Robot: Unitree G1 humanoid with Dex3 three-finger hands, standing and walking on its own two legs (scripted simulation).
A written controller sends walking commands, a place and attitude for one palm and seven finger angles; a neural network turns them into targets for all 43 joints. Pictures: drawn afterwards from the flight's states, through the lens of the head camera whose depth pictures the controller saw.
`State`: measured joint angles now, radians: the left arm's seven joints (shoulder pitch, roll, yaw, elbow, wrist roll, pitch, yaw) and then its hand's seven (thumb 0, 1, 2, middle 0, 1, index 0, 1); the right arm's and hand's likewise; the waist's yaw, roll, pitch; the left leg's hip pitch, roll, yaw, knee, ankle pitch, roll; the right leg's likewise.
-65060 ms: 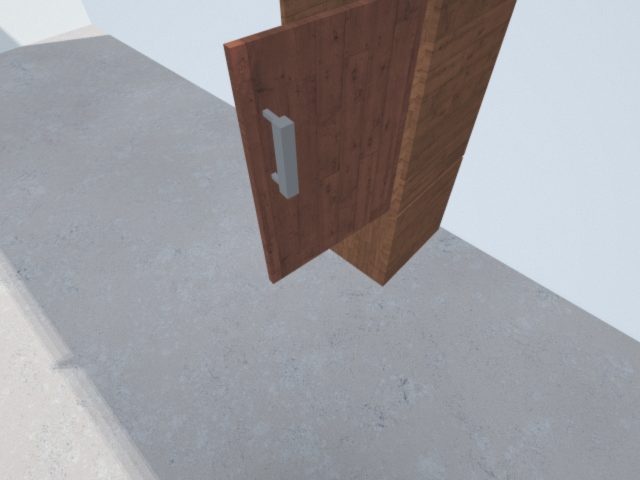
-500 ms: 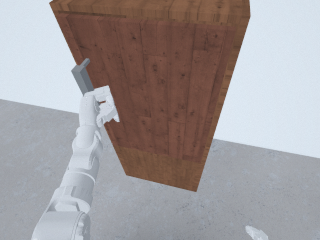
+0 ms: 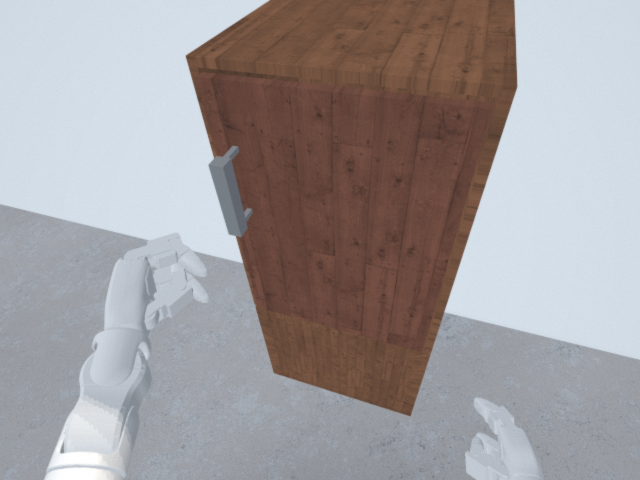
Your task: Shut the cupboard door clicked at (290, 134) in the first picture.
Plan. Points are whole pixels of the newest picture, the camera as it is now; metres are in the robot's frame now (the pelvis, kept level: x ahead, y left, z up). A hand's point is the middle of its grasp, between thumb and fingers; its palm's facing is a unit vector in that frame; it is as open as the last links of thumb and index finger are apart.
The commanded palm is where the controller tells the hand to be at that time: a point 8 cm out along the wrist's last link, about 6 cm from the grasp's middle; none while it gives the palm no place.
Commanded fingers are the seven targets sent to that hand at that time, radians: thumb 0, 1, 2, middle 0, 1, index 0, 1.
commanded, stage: draw the hand back to the body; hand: left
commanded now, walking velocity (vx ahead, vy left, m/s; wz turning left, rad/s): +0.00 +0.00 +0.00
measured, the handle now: (235, 191) +0.56 +0.19 +0.06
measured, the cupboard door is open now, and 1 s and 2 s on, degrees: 0 0 0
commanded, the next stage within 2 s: step back with the hand held close in 0.86 s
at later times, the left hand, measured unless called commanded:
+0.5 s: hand (32, 348) +0.20 +0.29 +0.16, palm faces +0.43 -0.81 -0.40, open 6.2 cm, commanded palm +0.15 +0.33 +0.18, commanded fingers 0.00 0.90 0.90 -0.20 -0.30 -0.20 -0.30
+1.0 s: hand (46, 333) +0.21 +0.27 +0.17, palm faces +0.44 -0.80 -0.42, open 7.4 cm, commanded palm +0.16 +0.31 +0.18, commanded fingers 0.00 0.90 0.90 -0.20 -0.30 -0.20 -0.30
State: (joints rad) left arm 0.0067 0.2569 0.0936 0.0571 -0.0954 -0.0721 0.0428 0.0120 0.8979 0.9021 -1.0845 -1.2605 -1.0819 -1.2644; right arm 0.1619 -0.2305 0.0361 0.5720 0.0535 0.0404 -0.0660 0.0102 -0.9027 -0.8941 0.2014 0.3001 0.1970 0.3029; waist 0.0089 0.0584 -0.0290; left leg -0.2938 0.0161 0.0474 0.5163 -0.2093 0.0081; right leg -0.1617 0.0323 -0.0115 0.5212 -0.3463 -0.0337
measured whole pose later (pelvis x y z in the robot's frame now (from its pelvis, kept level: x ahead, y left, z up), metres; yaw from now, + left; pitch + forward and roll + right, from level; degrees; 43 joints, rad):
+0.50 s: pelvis +0.01 +0.03 +0.01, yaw +0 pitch -3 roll +0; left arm 0.47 0.35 0.33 -0.36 -0.08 -0.08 0.10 0.01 0.89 0.90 -0.41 -0.53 -0.41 -0.53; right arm 0.20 -0.23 0.03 0.62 0.02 -0.04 -0.06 0.01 -0.90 -0.89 0.20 0.30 0.20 0.30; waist 0.05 0.07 0.00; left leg -0.19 -0.01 0.06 0.42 -0.18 0.04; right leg -0.03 0.01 0.00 0.37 -0.29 0.00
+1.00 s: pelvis +0.02 +0.01 +0.01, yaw +0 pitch -3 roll +0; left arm 0.47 0.36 0.35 -0.38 -0.08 -0.08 0.10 0.01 0.89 0.90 -0.21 -0.30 -0.21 -0.31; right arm 0.19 -0.23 0.02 0.62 0.02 -0.06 -0.07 0.01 -0.90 -0.89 0.20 0.30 0.20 0.30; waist 0.05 0.07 -0.01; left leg -0.18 0.00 0.05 0.43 -0.20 0.02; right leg -0.02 0.02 0.00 0.37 -0.30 -0.02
